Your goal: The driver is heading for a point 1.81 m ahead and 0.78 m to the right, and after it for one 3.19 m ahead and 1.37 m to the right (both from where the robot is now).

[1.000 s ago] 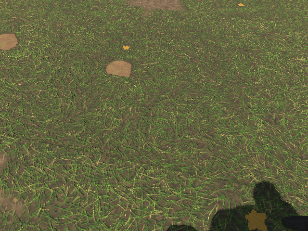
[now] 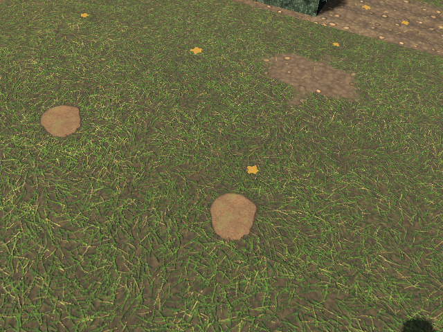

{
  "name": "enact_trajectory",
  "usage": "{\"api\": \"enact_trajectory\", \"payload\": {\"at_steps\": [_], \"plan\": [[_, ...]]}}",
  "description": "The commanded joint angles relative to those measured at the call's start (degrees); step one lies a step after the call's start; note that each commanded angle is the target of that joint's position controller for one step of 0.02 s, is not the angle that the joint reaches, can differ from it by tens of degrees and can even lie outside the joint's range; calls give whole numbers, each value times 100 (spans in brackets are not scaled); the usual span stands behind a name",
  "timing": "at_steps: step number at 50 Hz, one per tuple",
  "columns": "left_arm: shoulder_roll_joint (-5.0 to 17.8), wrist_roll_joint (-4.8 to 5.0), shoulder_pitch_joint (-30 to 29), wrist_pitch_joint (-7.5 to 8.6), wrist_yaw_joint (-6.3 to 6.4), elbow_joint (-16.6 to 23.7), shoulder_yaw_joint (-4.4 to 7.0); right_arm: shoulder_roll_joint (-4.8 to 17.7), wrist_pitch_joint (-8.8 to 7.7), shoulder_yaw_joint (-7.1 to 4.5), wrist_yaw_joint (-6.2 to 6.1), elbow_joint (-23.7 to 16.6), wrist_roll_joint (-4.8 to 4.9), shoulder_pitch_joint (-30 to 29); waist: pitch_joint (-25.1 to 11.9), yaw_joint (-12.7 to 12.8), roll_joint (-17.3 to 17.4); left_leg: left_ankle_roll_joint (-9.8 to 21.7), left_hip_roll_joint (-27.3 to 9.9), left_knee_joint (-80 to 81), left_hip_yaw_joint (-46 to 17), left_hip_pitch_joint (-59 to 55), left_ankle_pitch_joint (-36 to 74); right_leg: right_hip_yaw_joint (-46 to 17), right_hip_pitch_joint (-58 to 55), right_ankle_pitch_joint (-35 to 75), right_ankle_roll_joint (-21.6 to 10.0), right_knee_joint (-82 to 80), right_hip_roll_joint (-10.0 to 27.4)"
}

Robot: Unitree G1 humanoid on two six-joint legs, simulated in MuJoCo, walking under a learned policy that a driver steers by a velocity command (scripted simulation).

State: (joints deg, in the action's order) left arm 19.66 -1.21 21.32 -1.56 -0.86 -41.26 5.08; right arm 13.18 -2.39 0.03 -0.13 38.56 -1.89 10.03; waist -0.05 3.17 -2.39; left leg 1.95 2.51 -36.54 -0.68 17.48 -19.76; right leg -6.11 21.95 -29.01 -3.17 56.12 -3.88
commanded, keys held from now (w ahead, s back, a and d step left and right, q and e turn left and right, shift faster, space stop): e+shift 0.76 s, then q+shift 0.24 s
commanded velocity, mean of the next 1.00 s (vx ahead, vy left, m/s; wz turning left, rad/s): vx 0.10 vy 0.00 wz -0.77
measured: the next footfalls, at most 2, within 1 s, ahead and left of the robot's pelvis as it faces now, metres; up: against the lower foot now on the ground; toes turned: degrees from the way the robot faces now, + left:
right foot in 0.46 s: +0.30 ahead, -0.19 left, -0.17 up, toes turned -30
left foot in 0.96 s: +0.41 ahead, -0.05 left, -0.17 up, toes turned -49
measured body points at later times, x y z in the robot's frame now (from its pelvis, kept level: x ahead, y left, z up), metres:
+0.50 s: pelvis +0.20 -0.09 -0.16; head +0.24 -0.12 +0.29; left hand +0.50 +0.03 -0.25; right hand +0.03 -0.32 -0.29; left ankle +0.07 +0.10 -0.63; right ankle +0.26 -0.17 -0.89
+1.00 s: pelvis +0.29 -0.08 -0.15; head +0.30 -0.07 +0.30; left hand +0.55 +0.05 -0.27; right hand +0.24 -0.38 -0.24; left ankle +0.39 -0.02 -0.89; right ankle +0.26 -0.17 -0.89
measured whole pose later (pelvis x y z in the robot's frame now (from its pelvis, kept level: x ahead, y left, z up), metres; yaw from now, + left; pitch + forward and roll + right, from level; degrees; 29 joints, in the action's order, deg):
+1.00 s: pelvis +0.29 -0.08 -0.15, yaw -44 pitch +0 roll -1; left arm 15.4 -1.8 14.8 -2.5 -0.2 -42.0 2.6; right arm 14.3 1.9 -1.3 -0.8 39.7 -1.7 8.4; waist -1.2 1.7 -1.2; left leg 1.4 2.6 -28.9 -4.6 16.7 -12.9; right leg -9.9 17.5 -12.8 -2.8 28.9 -8.8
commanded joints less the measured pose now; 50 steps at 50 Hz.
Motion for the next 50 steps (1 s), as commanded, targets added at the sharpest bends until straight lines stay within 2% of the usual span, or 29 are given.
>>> {"api": "enact_trajectory", "payload": {"at_steps": [1, 3, 4, 6, 7, 8, 12, 16, 19, 21, 22, 23, 24, 25, 26, 27, 28, 29, 30, 32, 35, 38, 40, 42, 45, 47, 48, 49, 50], "plan": [[481, -105, -275, -62, -89, 496, 148, 827, -268, -334, -34, -215, 45, 329, 382, -324, 654, 1415, -2288, 1885, -2101, -1252, 3092, 59, 1806, 533, 131, 994, 674], [461, -96, -385, -219, -140, 574, 164, 897, -241, -351, -89, -42, 67, 488, 127, -293, 769, 1090, -2023, 1574, -1068, -1276, 4829, 271, 1519, 941, 143, 1236, 615], [527, 26, -695, -258, -146, 624, 216, 968, -235, -360, -76, 73, 60, 666, 145, -305, 859, 948, -1701, 1576, -703, -1398, 4482, 316, 1737, 1298, 162, 1187, 526], [528, -30, -1146, -307, -203, 686, 238, 1000, -269, -411, -155, 219, 178, 945, 176, -383, 831, 584, -1743, 1514, -424, -1963, 3535, 160, 2324, 1823, 178, 883, 637], [425, -59, -1200, -333, -260, 681, 208, 947, -284, -393, -198, 254, 154, 1099, 184, -431, 794, 539, -1732, 1441, -241, -2026, 3499, 254, 2392, 2088, 201, 792, 630], [265, 14, -1301, -344, -340, 713, 167, 907, -280, -388, -240, 258, 101, 1082, 315, -404, 806, 555, -1618, 1412, 42, -1631, 2967, 405, 2263, 2607, 241, 420, 615], [195, -50, -2068, -348, -547, 996, 89, 978, -335, -397, -333, 369, 41, 1393, 414, -610, 624, 398, -1798, 762, 423, -1466, 2074, 528, 2202, 4121, 302, -629, 692], [-22, 23, -2885, -321, -577, 1157, 6, 922, -197, -390, -410, 452, -65, 1934, 697, -1029, 536, 99, -1908, -215, 854, -1309, 1224, 1112, 1858, 5163, 321, -1932, 631], [-199, -10, -2376, -349, -503, 804, -28, 851, -76, -391, -375, 335, 64, 1777, 644, -748, 470, -68, -1758, -1483, 1460, -423, 1015, 1448, 108, 5704, 320, -2783, 444], [183, -84, -525, -352, -267, 3, 185, 1007, 69, -460, -340, 283, 181, 1684, -164, 50, 439, -12, -1710, -3789, 1529, -211, 1625, 1438, -1732, 5871, 129, -3134, 290], [451, -147, 693, -293, -92, -475, 342, 1064, 102, -528, -259, 269, 346, 1237, -629, 813, -167, -95, -1339, -5710, 1617, 971, -120, 887, -3706, 6347, -242, -3737, 503], [1073, -252, 1051, -185, -13, -622, 503, 842, 115, -507, -238, 463, 447, 1301, -241, 1111, -803, -178, -484, -8089, 1690, 2412, -3289, 581, -4486, 8134, -577, -3484, 908], [1797, -95, 1084, -113, -66, -433, 535, 700, 140, -483, -180, 191, 419, 2174, -1017, 282, -741, -279, -583, -8528, 744, 3833, -3379, -661, -5770, 12656, -1191, -1504, 2467], [1527, 112, 535, -73, -61, -39, 465, 810, 204, -403, -239, 73, 112, 2123, -1881, 261, -110, -461, -935, -8305, 256, 3901, -2494, -1449, -5441, 11662, -1679, -1841, 2835], [1056, 203, -189, -141, 10, 215, 343, 897, 286, -368, -285, -16, -118, 1694, -1665, 73, 440, -456, -1002, -7734, 69, 3855, -1651, -1616, -4371, 8516, -1921, -2562, 2676], [872, 160, -777, -150, 143, 336, 280, 720, 295, -318, -302, -34, -234, 1479, -1563, -221, 96, -463, -987, -7519, -49, 3719, -1464, -2362, -3381, 6130, -2179, -3067, 2726], [500, 126, -1154, -49, 193, 385, 114, 1026, 329, -393, -322, -8, -233, 1361, -1317, -503, 486, -529, -1041, -6239, -404, 3164, -375, -2061, -2266, 5063, -1938, -3413, 2392], [437, 56, -1247, 10, 185, 353, 77, 1083, 421, -412, -333, 25, -177, 1110, -924, -525, 226, -572, -935, -5820, -404, 2481, -222, -2060, -1083, 5068, -1903, -3542, 2180], [516, 13, -1158, 52, 201, 181, 81, 1000, 466, -375, -305, -120, -51, 747, -515, -615, 434, -708, -893, -4519, -380, 2092, 327, -1601, -327, 4633, -1617, -3787, 1626], [620, 35, -1025, 52, 200, 126, 146, 703, 490, -279, -254, -118, -66, 582, -806, -517, 332, -703, -714, -3696, -349, 1729, 553, -1645, -464, 4616, -1308, -3538, 1238], [606, 98, -774, -54, 157, 181, 202, 601, 525, -239, -228, -328, -32, 36, -985, -229, 121, -598, -497, -2635, -651, 1902, 720, -2147, -976, 3129, -949, -3519, 1041], [589, 93, -622, -158, 99, 293, 257, 625, 561, -259, -193, -488, -24, -670, -409, 48, -116, -505, -245, -1725, -812, 2065, 790, -2789, -904, 742, -606, -3904, 833], [485, 67, -547, -161, 84, 289, 219, 646, 534, -283, -183, -400, 12, -599, -225, 77, -303, -457, -275, -1336, -716, 1846, 799, -2695, -918, 674, -554, -3981, 898], [312, 16, -471, -143, 56, 284, 132, 582, 481, -265, -163, -351, 46, -590, -191, 140, -408, -371, -275, -1016, -507, 1244, 635, -2468, -672, 1081, -609, -3971, 915], [56, -75, -481, -127, 15, 225, -62, 434, 440, -228, -105, -235, 132, -288, -159, -60, -431, -120, -215, -55, -209, -144, 191, -2190, -28, 1206, -713, -3954, 883], [-104, -111, -187, -82, 68, 51, -206, 295, 392, -178, -88, -124, 75, -174, -90, -143, -184, 38, -243, 1329, -439, -1226, 621, -1912, 337, 637, -398, -3914, 740], [-41, -147, -11, -45, 95, 7, -185, 539, 330, -215, -91, -205, 7, -185, -74, -94, 193, 134, -749, 1640, -1154, -1357, 582, -1557, 321, 585, -177, -3345, 539], [18, -20, 20, 1, 87, 192, -166, 1152, 308, -332, -61, -378, -56, -504, -25, 141, 1076, 531, -1631, 1874, -2339, -1000, 1208, -607, 404, 917, 41, -2867, -38], [342, -44, -560, 14, 113, 285, -78, 1126, 335, -379, -7, -287, -1, -325, 17, -105, 991, 789, -1696, 1981, -2703, -488, 1216, -213, 141, 977, 112, -2670, -66]]}}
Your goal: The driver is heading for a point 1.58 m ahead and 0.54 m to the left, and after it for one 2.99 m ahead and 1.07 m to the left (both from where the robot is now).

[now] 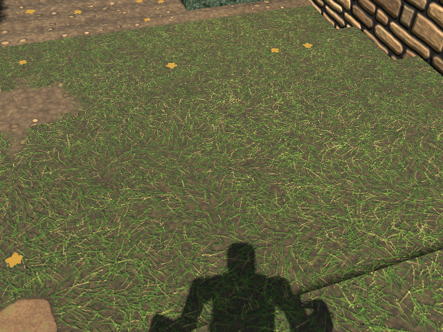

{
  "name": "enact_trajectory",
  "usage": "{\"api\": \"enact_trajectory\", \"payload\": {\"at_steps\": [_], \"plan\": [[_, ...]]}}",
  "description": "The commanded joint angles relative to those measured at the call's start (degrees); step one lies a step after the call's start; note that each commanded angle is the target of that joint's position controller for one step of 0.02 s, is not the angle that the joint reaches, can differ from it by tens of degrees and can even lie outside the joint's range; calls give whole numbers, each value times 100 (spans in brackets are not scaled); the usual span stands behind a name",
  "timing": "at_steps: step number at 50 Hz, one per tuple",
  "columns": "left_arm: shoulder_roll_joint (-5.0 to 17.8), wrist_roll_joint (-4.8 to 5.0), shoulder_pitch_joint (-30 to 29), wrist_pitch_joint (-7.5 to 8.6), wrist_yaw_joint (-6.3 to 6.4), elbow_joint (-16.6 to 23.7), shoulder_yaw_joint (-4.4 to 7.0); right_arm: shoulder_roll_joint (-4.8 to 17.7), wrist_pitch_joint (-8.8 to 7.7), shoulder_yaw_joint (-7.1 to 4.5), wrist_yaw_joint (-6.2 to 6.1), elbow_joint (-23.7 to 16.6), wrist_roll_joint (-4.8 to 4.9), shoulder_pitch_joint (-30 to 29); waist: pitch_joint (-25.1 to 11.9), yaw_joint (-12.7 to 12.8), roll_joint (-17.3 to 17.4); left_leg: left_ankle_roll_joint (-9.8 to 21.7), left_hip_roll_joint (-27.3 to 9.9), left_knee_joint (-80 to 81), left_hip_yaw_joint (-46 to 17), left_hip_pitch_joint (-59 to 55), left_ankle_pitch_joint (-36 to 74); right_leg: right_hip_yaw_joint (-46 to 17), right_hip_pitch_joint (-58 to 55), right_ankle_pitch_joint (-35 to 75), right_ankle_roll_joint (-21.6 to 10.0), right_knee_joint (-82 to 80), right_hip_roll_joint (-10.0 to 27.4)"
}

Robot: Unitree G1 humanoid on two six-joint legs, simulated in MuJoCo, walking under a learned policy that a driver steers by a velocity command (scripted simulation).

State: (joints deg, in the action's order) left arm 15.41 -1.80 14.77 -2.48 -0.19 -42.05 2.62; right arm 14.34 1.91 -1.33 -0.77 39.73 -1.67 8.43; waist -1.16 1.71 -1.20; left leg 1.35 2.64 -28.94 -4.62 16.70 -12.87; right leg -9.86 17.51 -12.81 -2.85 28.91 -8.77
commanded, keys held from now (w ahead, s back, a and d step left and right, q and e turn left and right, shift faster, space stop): q+shift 0.58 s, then w+q+shift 0.16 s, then w+e+shift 0.26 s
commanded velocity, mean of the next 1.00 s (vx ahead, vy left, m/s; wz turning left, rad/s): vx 0.23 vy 0.00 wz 0.61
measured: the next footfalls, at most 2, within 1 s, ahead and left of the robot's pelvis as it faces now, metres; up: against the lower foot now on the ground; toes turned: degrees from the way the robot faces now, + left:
right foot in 0.36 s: +0.10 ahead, -0.07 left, +0.00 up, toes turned +26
left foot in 0.94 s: +0.07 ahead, +0.22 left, +0.00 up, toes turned +42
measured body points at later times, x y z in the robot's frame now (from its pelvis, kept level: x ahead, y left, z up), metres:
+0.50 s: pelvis +0.03 -0.01 +0.01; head +0.06 -0.02 +0.45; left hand +0.07 +0.31 -0.07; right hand +0.24 -0.25 -0.11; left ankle -0.02 +0.10 -0.67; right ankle +0.06 -0.09 -0.74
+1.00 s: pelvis +0.10 +0.12 +0.00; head +0.11 +0.15 +0.44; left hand -0.14 +0.27 -0.14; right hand +0.43 +0.10 -0.07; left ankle +0.04 +0.20 -0.74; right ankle +0.09 -0.07 -0.67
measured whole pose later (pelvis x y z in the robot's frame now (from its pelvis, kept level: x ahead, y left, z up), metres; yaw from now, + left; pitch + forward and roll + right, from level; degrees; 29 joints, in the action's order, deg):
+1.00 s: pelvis +0.10 +0.12 +0.00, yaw +39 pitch +1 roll -1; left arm 16.5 -0.1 30.1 0.7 -1.6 -51.5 2.8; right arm 15.6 -1.3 -0.4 1.3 37.9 -3.0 1.8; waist 1.5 6.1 -0.9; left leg 2.6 -0.3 -32.9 3.4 17.2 -17.0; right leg 0.1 15.4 -25.0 -4.6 56.0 2.7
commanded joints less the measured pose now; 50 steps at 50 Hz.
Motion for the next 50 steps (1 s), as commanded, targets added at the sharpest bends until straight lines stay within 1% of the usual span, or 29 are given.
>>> {"api": "enact_trajectory", "payload": {"at_steps": [1, 4, 8, 12, 15, 17, 18, 19, 20, 21, 22, 23, 25, 27, 29, 31, 33, 35, 37, 39, 41, 42, 44, 45, 46, 47, 48, 49, 50], "plan": [[811, 7, -112, 117, 42, 444, 199, 1161, -77, -318, 110, -378, 61, -80, 169, 24, 925, 848, -1511, 1121, -2355, -339, 481, 344, 515, -648, 113, 283, 352], [698, 15, -365, 90, 0, 586, 191, 1371, -24, -480, 170, -343, 120, 378, 157, -149, 1021, 861, -1215, 1027, -2582, -739, 600, 506, 1271, -1281, 287, 1447, 211], [521, 36, -610, 81, 76, 645, 90, 1309, 45, -577, 192, -353, 109, 508, -164, -228, 915, 824, -790, 845, -2570, -1118, 928, 478, 1559, -1225, 455, 1793, 187], [557, 107, -899, 119, 120, 724, 38, 1332, 87, -652, 189, -294, 103, 691, -441, -365, 1102, 730, -616, 821, -2904, -1127, 713, 405, 1143, -954, 399, 1277, 120], [657, 145, -833, 180, 165, 715, 39, 1428, 82, -707, 229, -330, 70, 590, -382, -309, 1140, 700, -565, 852, -3250, -719, 606, 314, 459, -835, 273, 651, 110], [727, 141, -443, 235, 256, 614, 68, 1378, 64, -692, 240, -380, 86, 340, -311, -34, 1105, 419, -317, 807, -3252, -13, -3, 288, -585, -442, 193, -440, 212], [915, 119, -268, 275, 321, 559, 128, 1232, 37, -648, 234, -385, 114, 347, -314, 17, 877, 157, -23, 605, -3029, 632, -841, 78, -1397, -206, 133, -992, 637], [1447, 63, -251, 270, 365, 648, 250, 878, 14, -580, 229, -432, 224, 635, -547, -100, -219, -183, 570, -433, -2124, 1490, -2088, -1185, -2162, -1192, -187, -1479, 1909], [1666, -14, -644, 229, 328, 821, 252, 915, 8, -604, 178, -452, 164, 824, -387, -154, -1043, -255, 1119, -2001, -748, 2083, -2233, -2536, -1853, -1484, -664, -1870, 3062], [1203, -39, -751, 196, 290, 786, 146, 1434, 7, -720, 164, -360, 4, 644, -35, -230, -322, -287, 492, -2683, -581, 1967, -1647, -1920, -1240, -613, -829, -1651, 2912], [881, -10, -905, 182, 256, 806, 59, 1354, 41, -725, 216, -324, 15, 647, 126, -345, -248, -269, 381, -3059, -498, 1803, -1307, -1190, -917, 160, -798, -1420, 2524], [740, 8, -992, 182, 241, 817, 23, 1221, 103, -682, 278, -251, 8, 780, 191, -392, -384, -287, 304, -3515, -380, 1830, -1068, -567, -876, 848, -740, -1264, 2201], [651, 19, -881, 183, 254, 818, -8, 1100, 191, -619, 395, -176, 38, 957, 101, -394, -688, -370, 177, -4059, -5, 1953, -931, 185, -1004, 2249, -750, -1000, 1976], [692, 16, -484, 186, 224, 723, 19, 1027, 226, -546, 434, -312, 99, 614, 63, -215, -635, -445, 16, -3880, 223, 2073, -836, 463, -1272, 2705, -790, -878, 2011], [796, 19, -173, 184, 210, 633, 77, 921, 244, -467, 486, -448, 105, 286, 54, -52, -674, -494, -144, -3520, 372, 2133, -806, 594, -1504, 2831, -821, -836, 2166], [990, -28, 272, 219, 134, 525, 165, 974, 280, -436, 571, -588, 88, -105, -23, 226, -735, -393, -346, -3199, 378, 2317, -586, 319, -1727, 33, -761, -1367, 2418], [1235, -30, 317, 287, 100, 507, 250, 1022, 296, -431, 673, -740, 73, -486, 246, 282, -778, -323, -441, -2857, 364, 2632, -496, -37, -1779, -1976, -654, -1884, 2642], [1267, -1, 422, 370, 97, 443, 286, 1009, 264, -425, 728, -790, 54, -744, 460, 305, -558, -238, -526, -2599, 382, 2789, -419, 3, -1879, -2411, -558, -2086, 2814], [1196, 21, 610, 451, 82, 320, 297, 918, 228, -384, 738, -841, 25, -1030, 596, 367, -417, -123, -620, -2446, 462, 2890, -352, 261, -2015, -2264, -496, -2145, 2915], [1056, 25, 951, 556, 8, 118, 259, 648, 121, -266, 717, -854, -9, -1189, 655, 422, -261, 31, -518, -1956, 346, 2489, -326, 398, -1807, -1889, -534, -2187, 2859], [1026, -15, 1031, 596, -51, -67, 238, 543, 23, -174, 659, -757, 1, -1165, 687, 351, -334, 170, -358, -1359, 415, 1837, -556, 736, -1505, -1474, -557, -2188, 2738], [1066, -20, 1038, 568, -59, -146, 242, 591, -20, -155, 632, -748, -3, -1233, 757, 327, -400, 227, -281, -1057, 599, 1469, -759, 891, -1311, -1193, -600, -2157, 2669], [1121, 62, 1118, 458, -96, -392, 231, 611, -93, -108, 572, -671, -34, -1091, 778, 131, -527, 367, -78, -514, 992, 492, -893, 991, -910, 136, -761, -1892, 2663], [1149, 147, 1031, 422, -99, -469, 221, 612, -157, -108, 502, -447, -72, -488, 645, -251, -371, 435, 50, -98, 1127, -555, -465, 1176, -462, 1047, -756, -1350, 2559], [1119, 176, 876, 447, -114, -470, 195, 812, -219, -210, 395, 14, -117, 677, 105, -833, 11, 515, 138, 133, 989, -2245, -270, 1530, 243, 1967, -651, -104, 2201], [904, 196, 566, 525, -174, -206, 107, 1374, -259, -384, 243, 327, -238, 2059, -852, -1522, 1011, 718, -1260, 615, -705, -4039, -1992, 1866, 1549, 663, -459, 2126, 1668], [311, 229, 248, 583, -195, 130, 9, 1975, -325, -437, 108, 187, -211, 2173, -994, -1476, 1877, 758, -2717, 1513, -2925, -4362, -3242, 1002, 3223, -2100, -383, 3886, 641], [728, 196, 24, 563, -117, 131, 116, 1775, -297, -404, -15, 144, -153, 1681, -408, -1339, 934, 734, -2770, 1571, -2736, -3437, -2702, 184, 3630, -1308, -415, 4318, 759], [846, 206, 177, 549, -139, 24, 182, 1274, -300, -247, -24, 215, -114, 1263, 111, -890, 694, 516, -2369, 1413, -1712, -2884, -2021, 211, 3459, -845, -429, 4226, 1063]]}}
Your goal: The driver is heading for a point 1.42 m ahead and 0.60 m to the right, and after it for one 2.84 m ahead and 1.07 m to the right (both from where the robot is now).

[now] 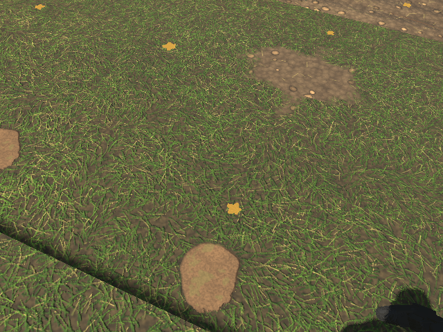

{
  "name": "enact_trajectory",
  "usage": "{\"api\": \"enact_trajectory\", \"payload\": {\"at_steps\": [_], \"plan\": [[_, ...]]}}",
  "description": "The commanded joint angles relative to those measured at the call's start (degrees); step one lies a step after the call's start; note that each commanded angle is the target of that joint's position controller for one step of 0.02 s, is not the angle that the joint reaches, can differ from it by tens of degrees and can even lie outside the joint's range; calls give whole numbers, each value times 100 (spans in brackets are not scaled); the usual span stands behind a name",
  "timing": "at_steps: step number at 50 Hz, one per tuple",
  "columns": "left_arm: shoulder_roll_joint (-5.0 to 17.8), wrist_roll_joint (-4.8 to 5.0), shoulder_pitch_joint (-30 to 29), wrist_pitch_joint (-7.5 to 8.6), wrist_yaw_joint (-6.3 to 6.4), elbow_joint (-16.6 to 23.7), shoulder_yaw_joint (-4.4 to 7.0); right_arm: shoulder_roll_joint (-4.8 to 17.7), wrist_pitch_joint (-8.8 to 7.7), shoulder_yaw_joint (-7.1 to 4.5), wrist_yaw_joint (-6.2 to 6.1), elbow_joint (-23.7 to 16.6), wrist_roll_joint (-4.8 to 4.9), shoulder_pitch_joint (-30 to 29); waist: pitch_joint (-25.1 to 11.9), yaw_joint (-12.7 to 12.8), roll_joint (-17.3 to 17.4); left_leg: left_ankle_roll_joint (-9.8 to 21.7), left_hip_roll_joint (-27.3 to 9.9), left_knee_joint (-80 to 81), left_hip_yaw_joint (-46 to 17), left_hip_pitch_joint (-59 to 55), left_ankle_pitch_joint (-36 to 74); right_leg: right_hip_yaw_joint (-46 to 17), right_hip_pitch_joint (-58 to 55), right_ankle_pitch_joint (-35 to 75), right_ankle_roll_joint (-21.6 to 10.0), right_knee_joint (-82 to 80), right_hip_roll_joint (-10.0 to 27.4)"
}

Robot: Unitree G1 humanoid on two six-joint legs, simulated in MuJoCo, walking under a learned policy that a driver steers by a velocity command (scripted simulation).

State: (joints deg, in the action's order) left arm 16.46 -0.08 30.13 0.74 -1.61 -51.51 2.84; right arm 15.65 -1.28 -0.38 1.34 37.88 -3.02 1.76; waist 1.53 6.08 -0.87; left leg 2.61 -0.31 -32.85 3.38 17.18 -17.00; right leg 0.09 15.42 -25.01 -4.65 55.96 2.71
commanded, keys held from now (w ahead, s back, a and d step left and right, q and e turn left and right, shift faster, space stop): w+e+shift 0.94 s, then w+shift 0.06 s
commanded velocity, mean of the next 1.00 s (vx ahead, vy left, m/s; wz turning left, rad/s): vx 0.96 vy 0.00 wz -0.83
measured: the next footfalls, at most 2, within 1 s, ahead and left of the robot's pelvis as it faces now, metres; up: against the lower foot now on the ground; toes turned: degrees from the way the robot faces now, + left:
right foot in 0.34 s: +0.31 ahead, -0.06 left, +0.00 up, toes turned -20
left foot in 0.78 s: +0.79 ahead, -0.02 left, -0.17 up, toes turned -44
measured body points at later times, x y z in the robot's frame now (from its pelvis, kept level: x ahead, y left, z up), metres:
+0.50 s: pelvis +0.33 -0.03 -0.04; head +0.33 -0.03 +0.41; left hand +0.44 +0.24 -0.17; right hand +0.42 -0.32 -0.13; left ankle +0.42 +0.14 -0.67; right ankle +0.27 -0.05 -0.73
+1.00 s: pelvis +0.73 -0.13 -0.18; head +0.75 -0.13 +0.27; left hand +1.05 -0.13 -0.27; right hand +0.48 -0.24 -0.31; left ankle +0.76 +0.01 -0.90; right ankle +0.68 -0.22 -0.79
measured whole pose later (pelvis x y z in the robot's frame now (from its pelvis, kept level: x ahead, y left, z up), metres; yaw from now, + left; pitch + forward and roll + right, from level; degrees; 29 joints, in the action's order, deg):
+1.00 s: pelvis +0.73 -0.13 -0.18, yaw -52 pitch +1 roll +4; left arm 17.8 -2.5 5.5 -0.6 -2.7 -40.8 2.8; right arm 12.7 -6.4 -2.9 0.0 58.2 -1.9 28.7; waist -0.1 -2.2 -6.4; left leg -0.2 1.1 -31.6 9.2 7.0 -25.1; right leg -1.1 43.6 -7.7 -5.1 79.3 1.9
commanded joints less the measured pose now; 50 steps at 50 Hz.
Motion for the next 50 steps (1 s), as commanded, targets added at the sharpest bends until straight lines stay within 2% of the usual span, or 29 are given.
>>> {"api": "enact_trajectory", "payload": {"at_steps": [1, 3, 8, 11, 15, 16, 17, 18, 19, 20, 21, 22, 24, 26, 27, 29, 32, 35, 37, 38, 39, 40, 41, 42, 43, 44, 45, 46, 50], "plan": [[633, 24, -1031, 187, -41, 761, 157, 801, -25, -245, -199, 405, 110, 1507, 71, -948, 676, 201, -1714, 1947, -1799, -2363, -905, -640, 3306, 763, -148, 1236, 115], [427, -141, -621, 19, -131, 429, 134, 521, -121, -183, -191, 363, 144, 1181, 187, -605, 943, -6, -1291, 2184, -912, -1675, -48, -334, 2746, 1246, 59, 1251, 283], [198, 25, -1727, -75, -240, 755, 84, 492, -454, -253, -124, 785, 206, 1584, 850, -532, 522, -100, -1118, 2729, 179, -1124, 1344, -185, 3108, 2518, 10, 518, 244], [140, -100, -2265, -28, -414, 975, 13, 519, -555, -251, -228, 1005, 177, 1632, 846, -381, 596, -119, -923, 2753, 1001, -594, 2763, 538, 1987, 3012, -149, -521, 40], [682, -128, 156, -187, -276, 251, 284, 1109, -594, -367, -436, 740, 232, 616, -634, 1024, 880, -299, -1202, -350, 1354, -78, 8249, 1131, -1305, 2302, -793, 793, -644], [1117, -161, 1347, -272, -156, -9, 459, 1348, -548, -420, -417, 590, 259, -20, -908, 1782, 805, -298, -1381, -2179, 1065, 865, 8431, 791, -2732, 1520, -1078, 636, -628], [1484, 68, 2006, -307, -55, -172, 691, 1472, -450, -522, -352, 517, 332, -721, -1119, 2514, -385, -373, -474, -5620, 994, 1993, 4916, 330, -4010, 1755, -1498, -528, -479], [1198, 140, 460, -192, -52, 32, 434, 214, -403, -166, -222, 463, 192, 137, 297, 858, -1751, -318, 300, -7169, 529, 3108, -1305, -641, -2494, 3033, -1607, -1720, -305], [1108, 216, -623, -43, -82, 436, 322, 2, -373, -59, -282, 266, -3, 1023, 15, -329, -933, -384, 8, -6949, -435, 3402, -1200, -2099, -2146, 4629, -1870, -1573, 311], [967, 151, -638, 5, -41, 622, 300, 330, -410, -106, -246, 170, -123, 1306, -423, -505, 170, -392, -101, -6043, -948, 3130, -966, -3194, -1715, 3655, -2163, -2455, 751], [1046, -45, -1088, 3, 36, 783, 299, 601, -392, -169, -225, 11, -95, 1163, -87, -761, 152, -524, -271, -4959, -1098, 3084, -1116, -4147, -600, 1212, -2220, -3471, 1237], [995, -115, -1560, 65, 91, 907, 267, 824, -293, -231, -244, 108, -102, 879, 577, -912, 179, -632, -548, -4284, -1114, 2846, -998, -4008, 391, 530, -2031, -3627, 1147], [1175, -145, -1404, 183, 140, 834, 305, 683, -39, -165, -195, 118, -195, 575, 580, -807, -3, -701, -513, -3407, -655, 2066, -716, -3187, 1286, 1164, -1796, -3405, 546], [1160, -278, -1034, 361, 109, 707, 293, 651, -29, -198, -102, 208, -32, 627, 135, -625, 17, -633, -488, -3187, -433, 1243, 884, -2661, 1394, 2088, -1654, -3191, 342], [1061, -176, -448, 441, 155, 413, 286, 863, -118, -325, -68, 52, 39, -77, 285, -320, 246, -494, -621, -2554, -943, 2395, 2251, -2846, 404, 1393, -1574, -2766, 223], [837, -52, -380, 430, 234, 351, 233, 501, -179, -175, 121, -163, -65, -665, 264, -128, 42, -377, -387, -1193, -709, 2107, 3410, -2503, 433, 192, -1271, -2546, -249], [882, -88, -429, 299, 286, 423, 239, 378, -175, -169, 268, -206, 166, -536, 46, -111, -383, -293, -68, -694, -591, 1135, 3553, -2298, 609, 482, -1051, -2099, -370], [887, -246, -555, 274, 344, 485, 280, 449, -202, -217, 172, -119, 269, -148, 141, -234, -575, -445, -8, 179, -712, -23, 3141, -2322, 504, 583, -688, -1361, -522], [916, -348, -853, 235, 416, 498, 291, 767, -310, -421, -37, 405, 343, 1470, -335, -1101, -271, -520, -307, 1353, -836, -997, 3929, -2129, -279, 1327, -579, 721, -869], [861, -225, -1092, 193, 453, 547, 286, 880, -320, -530, -111, 822, 345, 2534, -666, -1648, -76, -528, -530, 2075, -911, -2004, 4930, -1819, -208, 1527, -481, 2354, -1023], [486, -149, -1290, 162, 412, 681, 247, 1117, -270, -642, -137, 1169, 291, 3152, -750, -1731, 612, -445, -907, 1712, -1164, -3325, 4662, -1525, 1158, -1104, -378, 3945, -1268], [144, -84, -1492, 201, 388, 886, 107, 1085, -261, -587, -54, 1245, 52, 3408, -550, -1786, 616, -717, -1046, 601, -1219, -3570, 3894, -1627, 2152, -1565, -477, 5110, -1180], [-271, 175, -192, 236, 409, 1137, -20, 987, -349, -464, 37, 1159, -191, 2965, -1023, -585, 2032, -980, -1763, -1166, -1611, -4569, 6623, -1326, 3458, -1657, -391, 5826, -758], [13, 191, -34, 212, 469, 986, -13, 1134, -336, -634, -6, 1010, -186, 2726, -1623, -768, 2115, -134, -2532, -368, -2987, -4924, 3274, -612, 4614, -825, -331, 5962, -564], [13, -99, -603, 158, 368, 1112, -79, 1287, -366, -733, -99, 988, -45, 2419, -1534, -828, 2350, 690, -2899, 1090, -4316, -3822, -1721, -473, 4886, -231, -344, 6047, -247], [472, -340, -1844, 121, 280, 1182, 60, 480, -437, -504, -106, 926, -3, 1993, -427, -1040, 969, 414, -2426, 1812, -3940, -2224, -2680, -661, 4451, 589, -327, 5177, 67], [613, -320, -2394, 85, 110, 1466, 104, 491, -561, -409, -106, 1081, -9, 1900, 422, -908, 883, 294, -2411, 1719, -3487, -1383, -1521, -763, 4494, 1066, -255, 4338, 254], [371, -239, -2696, -20, -73, 1537, 35, 410, -650, -359, -153, 1367, 54, 1997, 935, -700, 614, 168, -2151, 1876, -2648, -417, -497, -913, 4026, 1278, -80, 3405, 382], [38, -248, -2545, -87, -216, 1601, -112, 273, -762, -261, -118, 1517, 172, 1911, 572, -287, 984, 63, -1602, 2076, -1053, 64, 1976, -759, 2836, 2434, -75, 1537, 128]]}}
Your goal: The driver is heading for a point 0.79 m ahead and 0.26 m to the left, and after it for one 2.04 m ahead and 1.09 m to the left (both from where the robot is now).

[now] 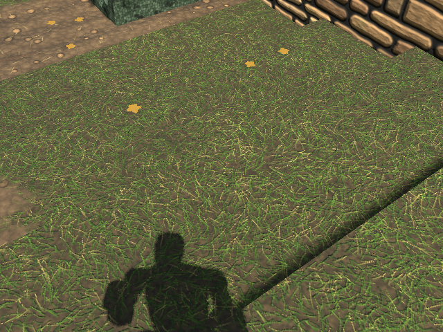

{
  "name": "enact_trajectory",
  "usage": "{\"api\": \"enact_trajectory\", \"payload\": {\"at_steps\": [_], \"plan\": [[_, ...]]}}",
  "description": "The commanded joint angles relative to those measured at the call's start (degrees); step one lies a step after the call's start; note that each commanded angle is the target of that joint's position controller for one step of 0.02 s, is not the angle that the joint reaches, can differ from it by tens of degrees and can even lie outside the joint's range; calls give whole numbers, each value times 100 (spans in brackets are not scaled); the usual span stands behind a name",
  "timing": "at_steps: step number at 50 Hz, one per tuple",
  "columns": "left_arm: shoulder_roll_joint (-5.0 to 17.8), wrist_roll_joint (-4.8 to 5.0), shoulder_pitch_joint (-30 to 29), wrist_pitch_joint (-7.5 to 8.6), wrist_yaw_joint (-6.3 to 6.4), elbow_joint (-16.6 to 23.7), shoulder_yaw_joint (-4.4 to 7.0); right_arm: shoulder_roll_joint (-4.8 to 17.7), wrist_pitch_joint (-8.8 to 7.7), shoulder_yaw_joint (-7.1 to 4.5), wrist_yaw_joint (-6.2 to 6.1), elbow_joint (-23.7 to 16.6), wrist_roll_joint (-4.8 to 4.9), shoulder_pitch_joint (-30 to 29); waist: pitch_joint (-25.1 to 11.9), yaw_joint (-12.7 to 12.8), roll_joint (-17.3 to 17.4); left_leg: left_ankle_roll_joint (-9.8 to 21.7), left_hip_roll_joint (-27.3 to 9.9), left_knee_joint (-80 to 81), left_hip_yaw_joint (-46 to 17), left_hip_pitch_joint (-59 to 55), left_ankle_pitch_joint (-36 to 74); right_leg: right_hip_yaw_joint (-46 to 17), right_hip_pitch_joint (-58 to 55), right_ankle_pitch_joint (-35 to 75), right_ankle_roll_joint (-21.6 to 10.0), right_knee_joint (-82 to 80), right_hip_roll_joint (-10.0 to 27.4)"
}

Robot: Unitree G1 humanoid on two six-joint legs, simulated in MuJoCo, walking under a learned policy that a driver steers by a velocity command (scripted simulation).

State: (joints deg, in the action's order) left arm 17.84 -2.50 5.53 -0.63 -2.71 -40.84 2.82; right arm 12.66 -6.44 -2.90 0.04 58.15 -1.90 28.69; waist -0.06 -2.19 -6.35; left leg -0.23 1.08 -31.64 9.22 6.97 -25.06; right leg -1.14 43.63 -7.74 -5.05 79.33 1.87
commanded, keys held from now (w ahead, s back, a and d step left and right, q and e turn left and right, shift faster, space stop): w+shift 0.02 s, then w+q+shift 0.98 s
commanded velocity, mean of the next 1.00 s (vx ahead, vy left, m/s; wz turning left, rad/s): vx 1.00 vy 0.00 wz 0.56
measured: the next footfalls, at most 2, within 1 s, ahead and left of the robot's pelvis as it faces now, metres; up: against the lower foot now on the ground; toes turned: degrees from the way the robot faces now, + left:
right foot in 0.20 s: +0.33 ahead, -0.07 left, +0.00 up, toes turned -5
left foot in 0.68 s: +0.71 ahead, +0.10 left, -0.17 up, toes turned +26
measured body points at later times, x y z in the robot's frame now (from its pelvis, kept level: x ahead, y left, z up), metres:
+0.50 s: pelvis +0.42 +0.00 +0.00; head +0.44 +0.00 +0.45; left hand +0.35 +0.27 -0.13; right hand +0.58 -0.27 -0.11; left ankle +0.59 +0.16 -0.68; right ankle +0.29 -0.07 -0.72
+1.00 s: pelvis +0.88 +0.10 -0.19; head +0.90 +0.09 +0.26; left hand +0.94 +0.41 -0.25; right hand +1.01 -0.14 -0.33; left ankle +0.68 +0.08 -0.87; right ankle +1.11 +0.05 -0.89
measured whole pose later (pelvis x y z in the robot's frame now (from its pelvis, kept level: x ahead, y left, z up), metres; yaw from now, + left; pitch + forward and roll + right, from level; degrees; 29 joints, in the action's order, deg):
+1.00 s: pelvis +0.88 +0.10 -0.19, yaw +38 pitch -1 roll +1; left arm 12.1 -1.2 1.7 5.3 0.0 -39.6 -1.2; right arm 15.5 -3.1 -3.8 0.4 53.3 -0.2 25.9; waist 1.3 -3.8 1.1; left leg 7.7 9.2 -44.8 -9.5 3.5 -33.1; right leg -5.8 31.7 -9.5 3.0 39.0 4.5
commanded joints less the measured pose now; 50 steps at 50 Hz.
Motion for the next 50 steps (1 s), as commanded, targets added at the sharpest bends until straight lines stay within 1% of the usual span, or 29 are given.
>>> {"api": "enact_trajectory", "payload": {"at_steps": [1, 5, 6, 8, 9, 10, 11, 12, 14, 16, 18, 20, 22, 25, 30, 33, 34, 35, 36, 37, 38, 39, 40, 41, 43, 45, 47, 49, 50], "plan": [[-107, -5, -273, 80, -103, 549, -151, 629, -234, -14, 30, -511, 49, -658, 681, 510, 1295, 359, -1724, 2046, -1324, 695, 3189, -474, 87, 628, -146, -1294, 157], [-228, 77, -1516, 258, -134, 770, -324, 680, 94, 63, -26, -112, 35, 449, 1086, 3, 903, 614, -1499, 2614, -603, -152, 4914, 799, -861, -135, -474, -3620, -318], [-205, 55, -1395, 286, -111, 669, -319, 748, 152, 69, -49, -35, 82, 626, 899, 94, 912, 691, -1437, 2188, -484, -418, 6548, 1065, -1464, -211, -529, -3886, -602], [151, 24, 210, 315, -4, 149, -148, 1312, 192, -4, -83, -78, 103, 463, -163, 965, 1253, 778, -1612, 273, -557, -491, 8010, 757, -3487, -646, -639, -4147, -824], [455, -23, 1490, 335, 117, -278, 0, 1486, 182, -53, -71, -206, 159, 30, -747, 1679, 1225, 726, -1432, -1276, -512, 318, 7047, 288, -5125, -413, -738, -4712, -506], [1078, -157, 1992, 392, 220, -443, 175, 856, 157, 55, 20, -446, 161, 63, -1494, 1521, 310, 705, -807, -3460, -549, 1628, 2411, -1405, -6531, -1864, -860, -4919, 1021], [1065, -223, 1740, 459, 244, -238, 164, 362, 152, 99, 17, -597, 364, 557, -2174, 973, 10, 722, -357, -4959, -1150, 2954, -213, -3481, -7182, -2291, -964, -5383, 2313], [846, -51, 1637, 428, 267, -356, 187, 897, 160, -69, -50, -734, 380, 13, -1547, 1102, 453, 808, -372, -4919, -1292, 3397, 510, -3261, -6379, -1625, -966, -5966, 2230], [263, 73, 1085, 553, 264, -544, 107, 527, 227, -29, -33, -673, 290, -231, -31, 610, 513, 720, -764, -4099, -1303, 3240, 975, -1700, -4808, -306, -747, -6388, 1702], [-37, 162, 840, 677, 307, -613, 56, 230, 468, -30, 15, -480, 99, 12, 304, 202, 443, 589, -934, -3480, -1403, 2573, 1175, -601, -3944, 161, -352, -6609, 1241], [-42, 287, 861, 802, 332, -741, 56, 364, 647, -127, 108, -710, 39, -405, 583, 35, 369, 537, -973, -2994, -1260, 2659, 1245, 25, -3725, 1205, -173, -6785, 1070], [159, 184, 1231, 888, 350, -972, 142, 290, 743, -128, 209, -942, -32, -773, 487, 97, 160, 599, -906, -3230, -959, 3042, 2027, 551, -3979, 2160, -261, -6445, 1077], [-297, 233, 936, 1037, 373, -1073, 34, 150, 632, -116, 277, -1150, 44, -1241, 691, -188, 291, 714, -799, -1955, -936, 2824, 3644, 1080, -3358, 1370, 59, -6429, 677], [-145, 269, 967, 1191, 457, -1184, 31, 212, 535, -111, 597, -1177, 55, -1408, 450, -227, 454, 862, -569, -720, -584, 1363, 6534, 1734, -2556, -73, 274, -6055, 587], [276, 51, 2192, 937, 690, -1515, -14, 538, 552, -102, 490, -1370, -224, -2081, 1163, 226, 729, 999, -38, 199, 358, 2185, 5490, 2090, -4344, 2430, 492, -4019, 1084], [348, 222, 2067, 643, 804, -1395, -31, 935, 591, -258, 307, -556, -260, -14, 198, -513, 397, 1272, 117, 531, 409, 73, 4922, 1781, -4255, 4393, 407, -659, 1326], [393, 289, 1511, 559, 722, -1300, 66, 1360, 570, -467, 196, -255, -253, 1100, -65, -1317, 975, 1922, -219, 918, -417, -1343, 4791, 1636, -3086, 2559, 388, 2319, 786], [-6, 160, 726, 542, 568, -1005, 3, 1755, 564, -573, 108, -112, -63, 1380, 422, -1575, 2245, 2214, -499, 519, -720, -2445, 5561, 1556, -582, -3422, 274, 4785, -360], [-349, 164, 748, 669, 595, -184, -162, 2013, 558, -492, 69, 5, 4, 1240, -188, -645, 2436, 2349, -1142, -1024, -1908, -3943, 8270, 661, 1578, -3432, 410, 4541, -81], [-149, 23, 554, 728, 508, -60, -214, 1678, 583, -428, 30, -166, 82, 1218, -993, -696, 785, 2623, -1404, -399, -2955, -4328, 6148, 99, 1987, -2915, 387, 3582, 143], [22, -137, 625, 758, 467, -110, -200, 1511, 640, -391, -37, -301, 131, 822, -630, -411, -123, 2555, -1484, 283, -3465, -3311, 4286, -28, 1923, -2740, 415, 2892, 302], [99, -163, 751, 802, 384, 3, -207, 1902, 659, -488, -130, -448, -23, 355, -411, -121, 406, 2944, -2136, 1002, -4824, -2603, 1625, -306, 2355, -2974, 509, 2468, 324], [250, -292, 329, 757, 396, -14, -153, 1486, 502, -375, -178, -473, -17, 243, 195, -1, -107, 2901, -2408, 1018, -5470, -1530, 1080, -883, 2584, -3008, 591, 2181, 670], [258, -157, -433, 638, 364, 344, -179, 1127, 346, -210, -205, -710, 50, -437, 908, 317, -594, 2586, -1986, 1702, -4845, 289, 740, -728, 1844, -1874, 910, 254, 898], [65, -83, -340, 553, 304, 385, -266, 1330, 157, -217, -202, -1049, 46, -1453, 1352, 736, -113, 2098, -808, 2079, -3514, 3712, 1222, -342, -1731, 261, 1085, -2373, 845], [28, 164, 411, 485, 215, 35, -225, 1362, 74, -267, -81, -1010, 179, -1369, 533, 743, 532, 1744, -298, 1475, -2708, 3809, 2162, 65, -3692, 1275, 936, -2899, 368], [186, 252, 561, 490, 257, 2, -137, 1447, 131, -329, 2, -979, 225, -1031, 204, 539, 706, 1549, -181, 586, -2681, 2278, 3031, 144, -3466, 775, 808, -3640, 115], [457, 171, 1589, 550, 337, -253, 12, 1652, 275, -377, 47, -1023, 165, -951, -435, 1157, 381, 1169, 150, -1442, -2578, 1450, 4163, 266, -4415, -393, 712, -4295, -353], [875, 44, 2643, 597, 396, -364, 165, 1202, 247, -265, 50, -1216, 171, -1154, -1055, 1671, 113, 956, 403, -3494, -2316, 2002, 3785, -812, -5445, -1862, 496, -4471, 534]]}}
Over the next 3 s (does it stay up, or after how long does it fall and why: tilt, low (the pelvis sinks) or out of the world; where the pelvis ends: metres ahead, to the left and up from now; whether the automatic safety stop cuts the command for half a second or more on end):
stays up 2.10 1.33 -0.50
